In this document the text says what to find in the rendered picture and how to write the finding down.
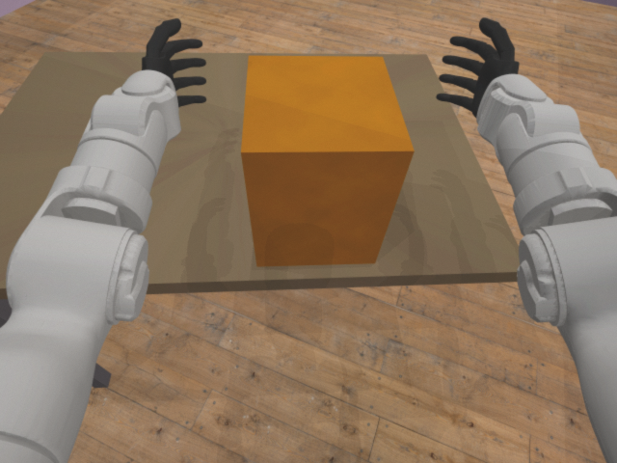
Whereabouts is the robot left upper arm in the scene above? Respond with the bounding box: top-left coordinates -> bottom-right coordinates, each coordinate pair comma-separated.
0,215 -> 149,463

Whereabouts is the carton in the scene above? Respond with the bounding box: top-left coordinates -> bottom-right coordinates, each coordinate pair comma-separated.
241,56 -> 415,267

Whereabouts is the left robot hand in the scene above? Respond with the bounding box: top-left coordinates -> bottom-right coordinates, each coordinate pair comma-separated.
142,18 -> 206,108

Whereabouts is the left robot forearm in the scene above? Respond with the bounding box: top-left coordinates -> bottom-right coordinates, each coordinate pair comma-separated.
6,70 -> 181,307

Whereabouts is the table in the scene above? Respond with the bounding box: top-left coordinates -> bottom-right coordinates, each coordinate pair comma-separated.
0,52 -> 520,388

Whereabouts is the robot right upper arm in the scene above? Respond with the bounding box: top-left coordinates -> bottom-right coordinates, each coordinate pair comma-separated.
517,216 -> 617,463

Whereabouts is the right robot hand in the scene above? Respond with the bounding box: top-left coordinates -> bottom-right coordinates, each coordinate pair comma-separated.
436,17 -> 520,117

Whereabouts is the right robot forearm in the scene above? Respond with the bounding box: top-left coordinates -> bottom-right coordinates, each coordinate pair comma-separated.
476,74 -> 617,236

